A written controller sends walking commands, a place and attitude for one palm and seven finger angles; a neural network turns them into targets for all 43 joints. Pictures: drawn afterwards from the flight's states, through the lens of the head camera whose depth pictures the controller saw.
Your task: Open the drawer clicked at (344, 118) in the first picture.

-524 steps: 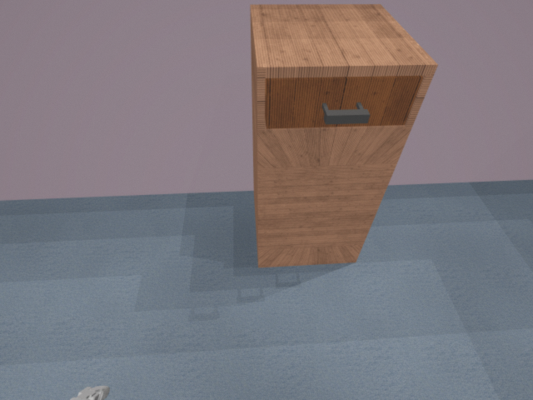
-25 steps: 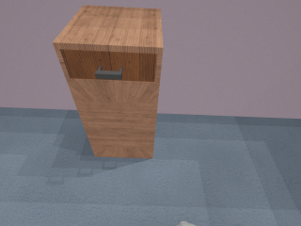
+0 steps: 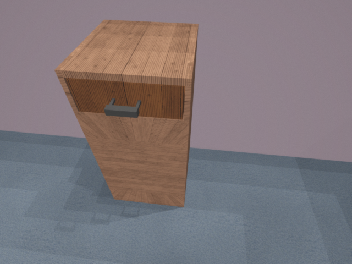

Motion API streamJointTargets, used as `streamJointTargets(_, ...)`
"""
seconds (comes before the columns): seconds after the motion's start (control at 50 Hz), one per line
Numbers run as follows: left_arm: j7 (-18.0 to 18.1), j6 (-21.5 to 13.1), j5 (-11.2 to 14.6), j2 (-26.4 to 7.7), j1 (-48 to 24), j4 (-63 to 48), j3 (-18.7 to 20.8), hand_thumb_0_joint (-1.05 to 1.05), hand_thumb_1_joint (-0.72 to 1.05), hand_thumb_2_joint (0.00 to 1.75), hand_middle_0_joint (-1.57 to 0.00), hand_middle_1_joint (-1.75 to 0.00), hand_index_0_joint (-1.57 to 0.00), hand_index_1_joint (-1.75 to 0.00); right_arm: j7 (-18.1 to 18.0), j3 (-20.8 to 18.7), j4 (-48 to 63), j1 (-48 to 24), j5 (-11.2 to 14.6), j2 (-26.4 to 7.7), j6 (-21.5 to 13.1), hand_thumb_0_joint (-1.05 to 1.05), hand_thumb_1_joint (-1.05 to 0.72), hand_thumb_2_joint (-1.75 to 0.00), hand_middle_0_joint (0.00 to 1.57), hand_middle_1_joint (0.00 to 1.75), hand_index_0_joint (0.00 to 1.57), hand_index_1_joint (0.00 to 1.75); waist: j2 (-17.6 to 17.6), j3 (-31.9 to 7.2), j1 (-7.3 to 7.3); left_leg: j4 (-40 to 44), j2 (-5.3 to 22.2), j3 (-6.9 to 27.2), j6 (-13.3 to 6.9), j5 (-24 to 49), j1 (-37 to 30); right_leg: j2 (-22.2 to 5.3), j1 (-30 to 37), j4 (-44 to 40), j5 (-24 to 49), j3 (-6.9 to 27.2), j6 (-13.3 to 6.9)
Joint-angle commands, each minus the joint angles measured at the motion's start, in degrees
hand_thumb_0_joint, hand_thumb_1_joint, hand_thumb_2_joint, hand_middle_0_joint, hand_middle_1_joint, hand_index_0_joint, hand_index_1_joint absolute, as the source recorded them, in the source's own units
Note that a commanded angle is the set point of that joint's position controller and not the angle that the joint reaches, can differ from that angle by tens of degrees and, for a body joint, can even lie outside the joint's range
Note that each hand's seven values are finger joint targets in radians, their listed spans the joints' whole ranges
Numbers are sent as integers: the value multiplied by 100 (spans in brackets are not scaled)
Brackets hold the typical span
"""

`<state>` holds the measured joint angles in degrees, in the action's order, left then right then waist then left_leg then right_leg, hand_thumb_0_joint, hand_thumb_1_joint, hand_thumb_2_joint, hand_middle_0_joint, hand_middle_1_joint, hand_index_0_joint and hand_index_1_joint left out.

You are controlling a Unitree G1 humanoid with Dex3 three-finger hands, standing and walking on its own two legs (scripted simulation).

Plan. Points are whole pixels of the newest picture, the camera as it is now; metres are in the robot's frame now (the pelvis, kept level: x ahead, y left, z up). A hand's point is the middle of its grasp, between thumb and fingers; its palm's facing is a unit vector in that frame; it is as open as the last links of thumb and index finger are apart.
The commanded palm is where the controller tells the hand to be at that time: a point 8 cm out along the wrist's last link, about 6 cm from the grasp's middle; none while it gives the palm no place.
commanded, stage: come to a stop and stand still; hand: left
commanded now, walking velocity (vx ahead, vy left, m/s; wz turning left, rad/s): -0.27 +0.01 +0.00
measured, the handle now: (124, 106) +0.58 +0.22 +0.02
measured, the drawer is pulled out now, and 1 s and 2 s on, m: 0.00 0.00 0.00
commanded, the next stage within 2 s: look again from close up in 1.64 s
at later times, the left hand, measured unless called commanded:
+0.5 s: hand out of the picture +0.04 +0.18 -0.18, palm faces +0.02 -0.95 -0.31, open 7.4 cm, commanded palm none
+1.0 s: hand out of the picture -0.04 +0.17 -0.17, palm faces +0.04 -0.97 -0.24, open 7.4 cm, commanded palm none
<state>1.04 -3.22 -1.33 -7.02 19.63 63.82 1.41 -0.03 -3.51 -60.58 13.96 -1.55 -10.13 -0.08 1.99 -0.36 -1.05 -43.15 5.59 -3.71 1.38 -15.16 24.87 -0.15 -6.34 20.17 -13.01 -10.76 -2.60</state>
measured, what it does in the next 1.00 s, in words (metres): steps on the spot: left foot, then right foot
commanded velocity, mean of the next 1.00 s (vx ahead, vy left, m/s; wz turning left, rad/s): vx -0.02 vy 0.04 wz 0.00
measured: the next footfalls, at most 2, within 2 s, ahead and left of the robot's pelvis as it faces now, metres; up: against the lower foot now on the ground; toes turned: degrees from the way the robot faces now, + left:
left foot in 0.08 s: +0.12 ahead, +0.14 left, +0.00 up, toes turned +5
right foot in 0.48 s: +0.01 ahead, -0.14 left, +0.00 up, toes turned -6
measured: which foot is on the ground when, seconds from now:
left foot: up 0.00-0.06, down 0.08-0.50, up 0.52-1.00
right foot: down 0.00-0.20, up 0.22-0.46, down 0.48-1.00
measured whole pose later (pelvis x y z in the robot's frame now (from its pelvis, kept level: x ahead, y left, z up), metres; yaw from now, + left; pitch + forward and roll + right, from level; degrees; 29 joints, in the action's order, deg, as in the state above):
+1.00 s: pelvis -0.02 -0.01 +0.00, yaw -1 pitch +1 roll +1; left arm 3.0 -1.1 -1.7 -7.7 20.2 60.8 0.5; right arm 0.0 -1.8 -56.0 12.4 -0.6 -12.2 1.5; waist 1.2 3.1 -1.3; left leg -35.2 0.6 -1.6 0.6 -19.0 15.4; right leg -3.9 -12.9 28.0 -15.9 -4.5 0.6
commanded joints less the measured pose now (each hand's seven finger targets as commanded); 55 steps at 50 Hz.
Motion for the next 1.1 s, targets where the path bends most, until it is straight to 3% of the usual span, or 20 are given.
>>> streamJointTargets(0.0, 82, 30, 24, -653, 115, -119, 72, 0, 90, 90, -20, -30, -20, -30, -75, 178, 29, 318, 81, 95, -109, 0, -90, -90, 20, 30, 20, 30, -790, 345, 141, 1412, -168, 15, 34, 663, -1125, -1333, -584, -106, 2389, 854, -368)
streamJointTargets(0.06, 155, 161, 98, -402, 467, -86, -19, 0, 90, 90, -20, -30, -20, -30, -181, 138, -54, 503, 103, -470, -190, 0, -90, -90, 20, 30, 20, 30, 282, -145, 87, 1731, 702, 631, -350, 4205, -2237, -719, -867, 601, 1019, 638, 227)
streamJointTargets(0.1, 195, 279, 47, -370, 567, -85, -39, 0, 90, 90, -20, -30, -20, -30, -241, 95, 9, 236, 128, -612, -88, 0, -90, -90, 20, 30, 20, 30, 242, 315, 26, 1801, 914, 649, -568, 3961, -1940, -548, -1036, 488, 36, 673, 305)
streamJointTargets(0.14, 162, 363, 73, -505, 486, -87, 6, 0, 90, 90, -20, -30, -20, -30, -294, 75, 57, 121, 139, -612, -52, 0, -90, -90, 20, 30, 20, 30, 832, 177, 90, 2144, 985, 874, -739, 4195, -1834, -506, -812, 982, -187, 565, 385)
streamJointTargets(0.2, 125, 462, 45, -615, 375, -281, 83, 0, 90, 90, -20, -30, -20, -30, -370, -62, 94, 238, 106, -855, 1, 0, -90, -90, 20, 30, 20, 30, 879, -92, 199, 2251, 1496, 1224, -1195, 5146, -2173, -357, -1394, 2489, -1647, 750, 356)
streamJointTargets(0.32, 59, 557, 15, -472, 103, -647, 245, 0, 90, 90, -20, -30, -20, -30, -332, -199, 436, -299, 7, -919, 82, 0, -90, -90, 20, 30, 20, 30, 423, -691, 148, 2165, 1495, 996, -1304, 3455, -1822, -307, -1661, 3568, -1667, 1064, 407)
streamJointTargets(0.38, 21, 514, 32, -396, 188, -688, 231, 0, 90, 90, -20, -30, -20, -30, -234, -189, 474, -513, -24, -887, 94, 0, -90, -90, 20, 30, 20, 30, 787, -642, 57, 2379, 1208, 920, -1027, 1577, -1203, -300, -923, 2244, -1284, 842, 351)
streamJointTargets(0.42, 15, 421, 19, -459, 698, -438, 221, 0, 90, 90, -20, -30, -20, -30, -154, -133, 462, -671, 2, -735, 133, 0, -90, -90, 20, 30, 20, 30, 381, -578, -223, 2133, 653, 628, -582, -346, -418, -221, 152, 719, -290, 636, 377)
streamJointTargets(0.44, 38, 360, -51, -792, 706, -419, 229, 0, 90, 90, -20, -30, -20, -30, -112, -80, 466, -528, 62, -365, 177, 0, -90, -90, 20, 30, 20, 30, -673, -337, -195, 1400, 56, 251, -227, -1098, 60, -769, 193, -280, -846, 1351, 269)
streamJointTargets(0.46, 52, 327, -77, -1260, 332, -579, 249, 0, 90, 90, -20, -30, -20, -30, -59, 5, 609, -595, 85, -43, 215, 0, -90, -90, 20, 30, 20, 30, -1932, 195, -129, 596, -397, 30, 57, -1290, 443, -1842, -606, -1192, -2248, 2877, -122)
streamJointTargets(0.48, 70, 348, -33, -1391, -102, -781, 233, 0, 90, 90, -20, -30, -20, -30, -17, -29, 670, -815, 48, -333, 241, 0, -90, -90, 20, 30, 20, 30, -1608, 551, -181, 98, -211, 367, -14, -1271, 104, -2172, -1559, -1618, -3019, 3143, -381)
streamJointTargets(0.58, 62, 223, 14, -1163, -548, -818, 200, 0, 90, 90, -20, -30, -20, -30, 43, -34, 169, 0, 6, -429, 221, 0, -90, -90, 20, 30, 20, 30, -890, 1003, 112, -626, -279, 403, -17, -186, 142, -1584, -1241, -1163, -1113, 2195, -258)
streamJointTargets(0.76, 149, 205, -8, -1168, 270, -573, 318, 0, 90, 90, -20, -30, -20, -30, -46, 2, 345, -34, 44, -485, 167, 0, -90, -90, 20, 30, 20, 30, -972, 119, -269, -576, -293, 454, 154, -676, 592, -1973, 690, -276, 2065, 2041, -704)
streamJointTargets(0.86, 142, 239, -37, -1198, 144, -433, 287, 0, 90, 90, -20, -30, -20, -30, -77, 79, 307, 6, 121, -309, 119, 0, -90, -90, 20, 30, 20, 30, -1293, -90, -177, 710, -454, 180, 83, -737, -452, -1753, 372, 10, 2843, 1790, -640)
streamJointTargets(0.88, 349, 68, -46, -1235, 715, -439, 139, 0, 90, 90, -20, -30, -20, -30, -44, 137, 795, -356, 65, -412, 14, 0, -90, -90, 20, 30, 20, 30, -1219, -38, -208, -90, -676, 96, 107, -1138, -290, -1660, 474, 393, 5750, 2371, -383)
streamJointTargets(0.9, 310, -8, -47, -1395, 367, -550, 179, 0, 90, 90, -20, -30, -20, -30, 4, 154, 934, -1, 138, -396, 30, 0, -90, -90, 20, 30, 20, 30, -1049, -211, 182, 171, -394, 221, -55, -971, -358, -1824, 483, 437, 5460, 1807, -397)
streamJointTargets(0.96, 295, 127, 6, -1227, -11, -707, 180, 0, 90, 90, -20, -30, -20, -30, -30, 227, 745, 459, 116, -382, -42, 0, -90, -90, 20, 30, 20, 30, -1115, -637, 239, 1705, -551, 153, -117, 336, -1202, -1194, 265, 984, 2960, 1157, -178)
streamJointTargets(1.02, 249, 264, 64, -656, 415, -660, 34, 0, 90, 90, -20, -30, -20, -30, -105, 188, 791, 373, 33, -935, -121, 0, -90, -90, 20, 30, 20, 30, 710, -465, -18, 1641, 620, 1015, -565, 3269, -1597, -542, -617, 1095, -101, 765, 196)
streamJointTargets(1.04, 244, 257, 38, -624, 473, -626, 27, 0, 90, 90, -20, -30, -20, -30, -129, 188, 817, 290, 19, -873, -74, 0, -90, -90, 20, 30, 20, 30, 320, -217, -35, 1492, 559, 739, -600, 3157, -1478, -475, -666, 923, -136, 779, 177)
streamJointTargets(1.08, 205, 276, 26, -708, 269, -555, 3, 0, 90, 90, -20, -30, -20, -30, -168, 218, 771, 250, 50, -756, -97, 0, -90, -90, 20, 30, 20, 30, 733, 106, 52, 1525, 265, 707, -479, 3619, -1336, -491, -583, 1066, 396, 745, 197)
